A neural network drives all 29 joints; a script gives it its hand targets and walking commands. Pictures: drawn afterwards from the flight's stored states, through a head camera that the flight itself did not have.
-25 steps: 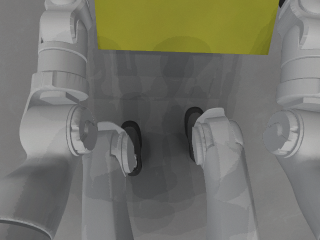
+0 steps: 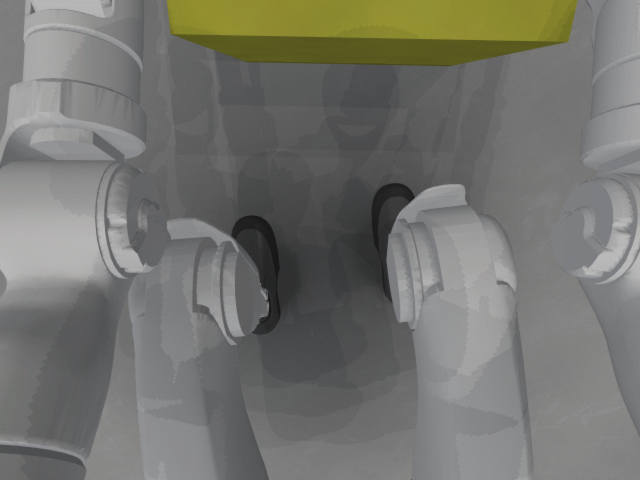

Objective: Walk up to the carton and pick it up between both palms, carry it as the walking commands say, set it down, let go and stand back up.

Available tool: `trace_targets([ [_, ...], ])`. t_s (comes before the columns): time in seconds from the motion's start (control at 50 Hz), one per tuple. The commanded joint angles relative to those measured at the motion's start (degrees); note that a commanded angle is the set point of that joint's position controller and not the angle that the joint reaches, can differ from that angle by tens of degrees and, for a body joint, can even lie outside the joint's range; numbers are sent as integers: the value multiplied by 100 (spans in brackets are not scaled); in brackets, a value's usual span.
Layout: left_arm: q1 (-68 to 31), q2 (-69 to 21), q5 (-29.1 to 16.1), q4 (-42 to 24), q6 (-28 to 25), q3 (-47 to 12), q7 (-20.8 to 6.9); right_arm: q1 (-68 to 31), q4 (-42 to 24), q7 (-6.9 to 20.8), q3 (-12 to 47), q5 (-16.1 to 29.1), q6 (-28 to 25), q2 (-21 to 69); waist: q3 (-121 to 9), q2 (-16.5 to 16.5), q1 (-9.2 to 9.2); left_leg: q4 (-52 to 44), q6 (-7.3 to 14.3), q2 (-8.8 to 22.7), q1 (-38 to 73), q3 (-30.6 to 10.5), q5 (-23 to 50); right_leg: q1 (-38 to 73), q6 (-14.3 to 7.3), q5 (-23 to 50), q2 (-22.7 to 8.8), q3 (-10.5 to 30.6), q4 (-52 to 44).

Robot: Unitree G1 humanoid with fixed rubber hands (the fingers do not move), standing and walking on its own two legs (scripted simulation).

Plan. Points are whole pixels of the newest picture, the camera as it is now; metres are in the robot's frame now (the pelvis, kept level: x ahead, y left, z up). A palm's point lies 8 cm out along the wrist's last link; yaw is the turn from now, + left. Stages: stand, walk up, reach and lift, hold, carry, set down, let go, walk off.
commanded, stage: set down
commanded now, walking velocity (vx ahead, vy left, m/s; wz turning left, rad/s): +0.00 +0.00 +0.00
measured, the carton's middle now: out of the picture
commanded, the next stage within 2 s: none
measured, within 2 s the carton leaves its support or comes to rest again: neither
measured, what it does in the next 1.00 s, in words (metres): stands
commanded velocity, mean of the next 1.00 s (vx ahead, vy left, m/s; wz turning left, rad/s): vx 0.00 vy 0.00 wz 0.00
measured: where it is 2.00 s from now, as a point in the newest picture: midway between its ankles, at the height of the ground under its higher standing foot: (329, 279)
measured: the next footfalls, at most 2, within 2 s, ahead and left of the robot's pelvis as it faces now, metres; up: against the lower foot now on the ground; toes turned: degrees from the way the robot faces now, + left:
none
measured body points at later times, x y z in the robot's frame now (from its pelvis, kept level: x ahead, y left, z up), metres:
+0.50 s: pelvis +0.02 +0.00 -0.01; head +0.38 -0.04 +0.25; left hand +0.61 +0.09 -0.15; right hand +0.54 -0.29 -0.15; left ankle +0.13 +0.12 -0.35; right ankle +0.15 -0.12 -0.35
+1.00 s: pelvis +0.02 +0.00 -0.01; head +0.38 -0.03 +0.25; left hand +0.61 +0.09 -0.16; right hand +0.54 -0.29 -0.16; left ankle +0.13 +0.12 -0.35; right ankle +0.15 -0.12 -0.35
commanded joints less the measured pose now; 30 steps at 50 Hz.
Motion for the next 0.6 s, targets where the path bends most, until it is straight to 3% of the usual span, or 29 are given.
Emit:
trace_targets([
  [0.0,-2892,-5312,-529,-715,-147,-1655,-1560,-3236,-614,1664,2106,634,-12,5528,-8395,-129,-255,-980,358,-290,1942,408,519,3772,-23,1214,248,-584,-730],
  [0.04,-2936,-5256,-585,-687,-186,-1691,-1561,-3062,-549,1700,2038,560,-9,5553,-8374,-167,-325,-916,344,-303,1972,427,549,3573,-30,1180,253,-581,-767],
  [0.06,-2982,-5322,-544,-740,-158,-1660,-1545,-3249,-828,1725,2066,659,-33,5535,-8569,-51,-216,-896,347,-250,2171,380,740,3597,-58,1239,266,-487,-807],
  [0.08,-2814,-5273,-490,-459,-147,-1598,-1571,-3245,-691,1706,2142,635,-29,5548,-8308,-329,-236,-874,366,-231,1889,381,534,3614,-8,1114,248,-550,-786],
  [0.1,-2771,-5172,-365,-468,-166,-1469,-1527,-3174,-790,1740,1989,630,-44,5648,-8084,-99,-98,-915,411,-236,1875,374,651,3194,4,1128,268,-554,-754],
  [0.12,-2444,-5234,-371,-436,-209,-1358,-1541,-3015,-712,1729,1963,556,-76,5490,-7848,-353,-149,-893,402,-277,1645,330,758,3270,15,1291,307,-545,-716],
  [0.14,-2508,-5278,-412,-301,-200,-1482,-1578,-2686,-459,1748,1871,504,-45,5593,-7847,-210,-276,-853,355,-238,1623,368,690,3261,-19,1326,291,-491,-777],
  [0.16,-2521,-5197,-474,-267,-221,-1560,-1541,-2646,-375,1751,1792,463,-38,5570,-7712,-121,-289,-903,342,-245,1601,304,602,3120,-31,1217,278,-522,-701],
  [0.18,-2609,-5360,-440,-479,-269,-1603,-1536,-2716,-609,1736,1837,414,-91,5580,-7799,-213,-299,-864,340,-253,1494,293,852,3178,-27,1478,306,-476,-722],
  [0.22,-2348,-5249,-262,-309,-283,-1459,-1455,-2733,-592,1768,1840,512,-143,5514,-7431,188,-75,-871,318,-267,1519,358,822,2770,-39,1313,302,-425,-760],
  [0.24,-2337,-5319,-265,-327,-311,-1432,-1462,-2827,-643,1778,1893,480,-139,5591,-7550,-99,-180,-795,360,-256,1381,342,913,2919,11,1446,302,-424,-767],
  [0.26,-2320,-5464,-414,-426,-311,-1609,-1400,-2475,-729,1733,1803,440,-168,5406,-7931,133,-306,-835,303,-303,1773,291,953,2976,-56,1429,275,-450,-698],
  [0.28,-2444,-5459,-411,-466,-357,-1637,-1387,-2764,-805,1729,1895,522,-223,5360,-7907,2,-283,-829,306,-294,1737,211,1165,2855,-29,1627,257,-493,-624],
  [0.3,-2238,-5385,-345,-220,-335,-1473,-1388,-2646,-672,1748,1867,447,-187,5339,-7424,87,-214,-805,311,-313,1409,334,944,2699,-51,1412,251,-368,-763],
  [0.32,-2094,-5394,-292,-132,-339,-1480,-1391,-2628,-718,1729,1906,486,-203,5362,-7595,-142,-141,-816,327,-288,1565,250,1003,2763,-22,1422,254,-451,-687],
  [0.34,-2148,-5196,-269,-365,-371,-1456,-1337,-2522,-761,1741,1847,452,-161,5450,-7818,-139,-125,-844,365,-266,1673,280,1035,2835,22,1482,274,-469,-680],
  [0.36,-2410,-5210,-306,-492,-403,-1507,-1356,-2278,-359,1771,1744,333,-148,5458,-7467,-89,-285,-855,315,-282,1454,260,907,2571,-14,1364,303,-473,-691],
  [0.38,-2097,-5334,-216,-272,-318,-1552,-1339,-2568,-731,1734,1725,442,-224,5303,-7532,302,-161,-930,328,-311,1809,256,982,2543,-36,1347,284,-428,-748],
  [0.4,-2054,-5349,-169,-139,-356,-1393,-1336,-2225,-202,1777,1696,244,-158,5480,-7061,-78,-312,-914,309,-309,1422,207,992,2267,-11,1355,269,-517,-723],
  [0.42,-2018,-5395,-160,-182,-345,-1426,-1348,-2307,-455,1752,1661,292,-209,5282,-7219,32,-306,-894,320,-313,1461,198,933,2400,-36,1330,274,-467,-748],
  [0.44,-2037,-5154,-189,-272,-378,-1407,-1352,-2359,-478,1773,1644,305,-196,5387,-7259,-122,-241,-862,329,-271,1416,239,953,2498,25,1334,293,-486,-718],
  [0.46,-1895,-5191,-33,-6,-330,-1303,-1331,-2369,-483,1811,1659,293,-207,5343,-7080,87,-101,-857,326,-298,1464,271,1064,2206,6,1363,285,-451,-696],
  [0.48,-1973,-5362,-45,-136,-386,-1298,-1309,-2497,-391,1807,1675,319,-218,5383,-7056,-25,-64,-906,330,-337,1255,316,866,2291,15,1198,285,-466,-720],
  [0.5,-1967,-5168,-96,-258,-372,-1397,-1288,-2330,-635,1786,1713,338,-210,5287,-7580,-97,-90,-822,305,-292,1675,322,960,2677,11,1310,286,-448,-682],
  [0.52,-1959,-5182,9,-18,-334,-1323,-1334,-2438,-369,1786,1638,257,-191,5366,-7071,-108,-187,-889,310,-271,1232,290,781,2356,53,1194,292,-504,-732],
  [0.54,-2123,-5163,-86,-246,-362,-1460,-1299,-2468,-489,1774,1608,278,-232,5324,-7220,119,-179,-880,333,-270,1607,261,940,2288,14,1204,283,-440,-720],
  [0.58,-2053,-5028,12,-84,-347,-1259,-1313,-2318,-209,1833,1543,174,-178,5264,-6822,-164,-244,-927,342,-304,1283,239,615,2048,35,929,262,-547,-694],
])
